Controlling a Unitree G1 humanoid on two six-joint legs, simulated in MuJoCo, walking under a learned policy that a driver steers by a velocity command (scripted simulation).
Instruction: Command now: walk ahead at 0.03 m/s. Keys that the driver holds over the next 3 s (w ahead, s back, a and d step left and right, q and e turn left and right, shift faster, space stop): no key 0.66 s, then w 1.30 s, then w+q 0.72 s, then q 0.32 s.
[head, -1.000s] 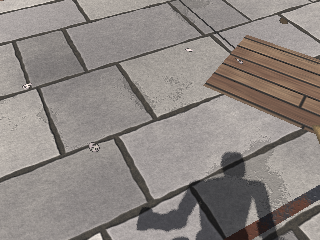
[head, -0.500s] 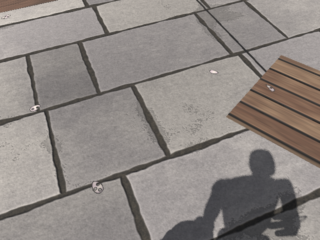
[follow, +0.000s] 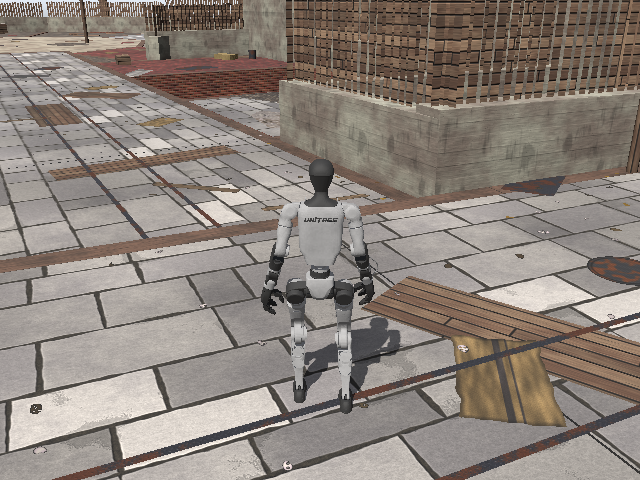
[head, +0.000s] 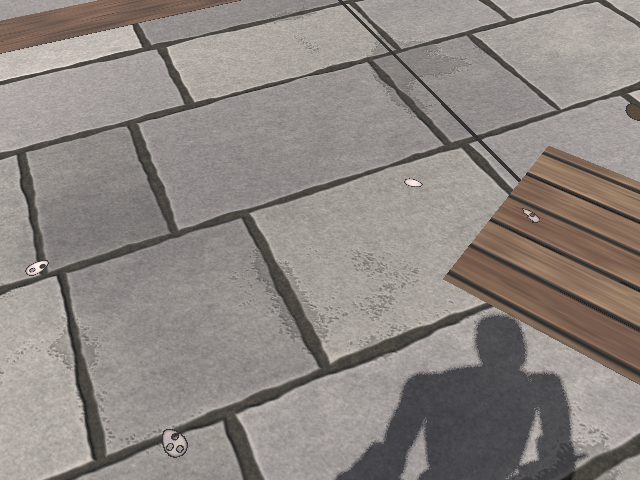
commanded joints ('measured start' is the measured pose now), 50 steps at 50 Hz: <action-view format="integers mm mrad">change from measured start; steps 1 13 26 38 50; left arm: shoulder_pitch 6 91 105 172 2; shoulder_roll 103 79 59 158 83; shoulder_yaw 16 7 2 37 26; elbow -15 18 31 29 -103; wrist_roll -1 -12 -11 -37 -75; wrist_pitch -32 -39 -32 -37 -126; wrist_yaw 1 -1 -1 12 -25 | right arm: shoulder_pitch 1 22 20 -29 293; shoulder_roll -108 -109 -113 -93 -135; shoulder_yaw -24 -27 -29 -30 -40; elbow -29 32 71 63 113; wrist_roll -1 9 10 21 16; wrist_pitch -9 4 20 -5 -114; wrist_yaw -12 -6 -16 -9 43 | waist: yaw -27 2 -4 35 -74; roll -91 -5 -11 -162 122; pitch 42 -17 14 148 64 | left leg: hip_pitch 170 193 201 -77 432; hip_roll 53 59 60 -24 384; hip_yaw -61 -59 -62 53 -612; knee -54 -2 -10 233 -298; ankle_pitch -79 177 155 -334 -392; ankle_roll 17 27 15 15 238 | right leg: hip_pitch -178 -21 -12 -15 -609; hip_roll -38 -13 -4 -185 -18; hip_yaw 49 11 0 272 99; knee -236 -156 -177 -371 759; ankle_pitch -139 174 172 -533 -107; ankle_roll -39 -40 -40 -193 -102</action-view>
